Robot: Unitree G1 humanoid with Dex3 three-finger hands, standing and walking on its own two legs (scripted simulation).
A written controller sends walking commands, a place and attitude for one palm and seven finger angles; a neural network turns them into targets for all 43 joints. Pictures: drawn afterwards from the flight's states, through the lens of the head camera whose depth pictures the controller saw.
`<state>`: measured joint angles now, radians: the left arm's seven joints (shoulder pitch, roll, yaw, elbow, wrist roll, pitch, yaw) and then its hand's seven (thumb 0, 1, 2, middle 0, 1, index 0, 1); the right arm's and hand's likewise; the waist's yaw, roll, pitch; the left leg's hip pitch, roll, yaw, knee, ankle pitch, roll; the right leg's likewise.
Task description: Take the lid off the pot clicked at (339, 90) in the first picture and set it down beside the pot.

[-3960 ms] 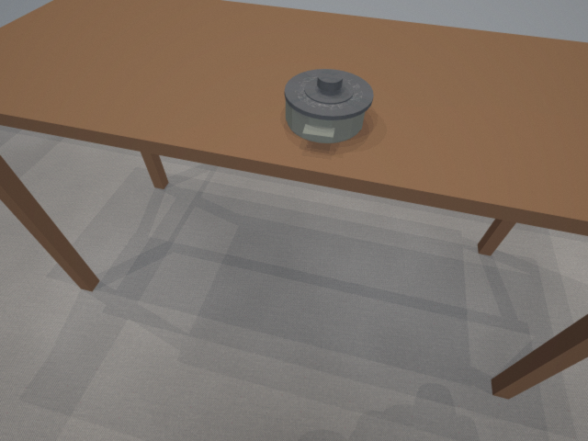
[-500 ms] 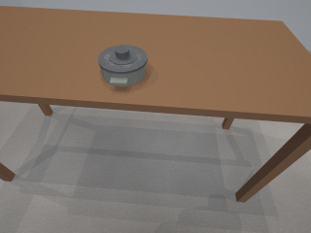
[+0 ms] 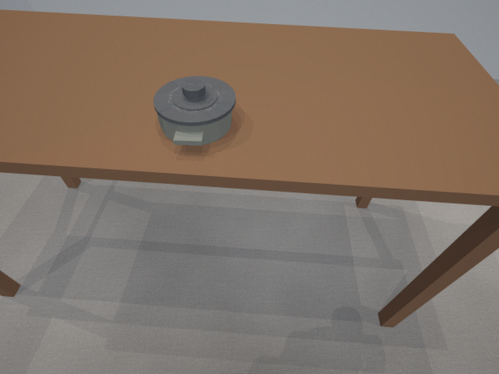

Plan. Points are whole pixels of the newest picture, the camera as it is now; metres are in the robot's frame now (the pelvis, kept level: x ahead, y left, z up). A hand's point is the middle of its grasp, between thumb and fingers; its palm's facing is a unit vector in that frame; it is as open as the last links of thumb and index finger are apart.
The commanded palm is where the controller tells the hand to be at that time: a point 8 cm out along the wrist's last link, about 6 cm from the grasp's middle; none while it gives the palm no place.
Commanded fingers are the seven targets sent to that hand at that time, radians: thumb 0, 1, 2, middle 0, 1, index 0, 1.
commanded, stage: look again from close up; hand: left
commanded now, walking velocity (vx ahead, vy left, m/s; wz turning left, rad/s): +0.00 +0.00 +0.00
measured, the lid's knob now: (193, 88) +0.58 +0.15 +0.15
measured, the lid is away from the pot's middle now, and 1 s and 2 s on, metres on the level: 0.00 0.00 0.00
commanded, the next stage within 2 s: shuffle to correct the standing spot in 0.50 s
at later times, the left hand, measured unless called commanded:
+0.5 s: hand out of the picture +0.01 +0.17 -0.18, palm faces +0.04 -0.98 -0.18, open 7.4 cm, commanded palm none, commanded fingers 0.00 0.90 0.90 -0.20 -0.30 -0.20 -0.30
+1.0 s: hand out of the picture +0.00 +0.20 -0.20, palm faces +0.11 -0.99 -0.13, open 7.4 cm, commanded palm none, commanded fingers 0.00 0.90 0.90 -0.20 -0.30 -0.20 -0.30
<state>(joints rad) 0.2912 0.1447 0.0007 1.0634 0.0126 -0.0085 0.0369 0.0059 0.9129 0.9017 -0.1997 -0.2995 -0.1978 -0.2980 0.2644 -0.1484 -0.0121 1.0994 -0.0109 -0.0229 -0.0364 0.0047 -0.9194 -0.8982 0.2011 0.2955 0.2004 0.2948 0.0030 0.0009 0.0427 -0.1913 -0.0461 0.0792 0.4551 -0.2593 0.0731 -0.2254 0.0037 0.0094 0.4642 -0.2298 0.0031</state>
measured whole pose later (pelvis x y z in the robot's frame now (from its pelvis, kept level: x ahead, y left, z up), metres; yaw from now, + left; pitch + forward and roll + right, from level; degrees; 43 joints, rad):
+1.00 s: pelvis +0.05 +0.04 -0.01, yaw +1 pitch +0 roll -2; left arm 0.40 0.15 0.06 1.06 0.02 -0.01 0.02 0.00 0.91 0.90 -0.20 -0.30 -0.20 -0.30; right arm 0.37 -0.15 -0.03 1.07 -0.01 -0.04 -0.03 0.00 -0.91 -0.90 0.20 0.30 0.20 0.29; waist 0.02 -0.05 0.02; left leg -0.25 -0.02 0.09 0.61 -0.36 0.06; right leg -0.21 -0.03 0.01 0.58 -0.36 0.00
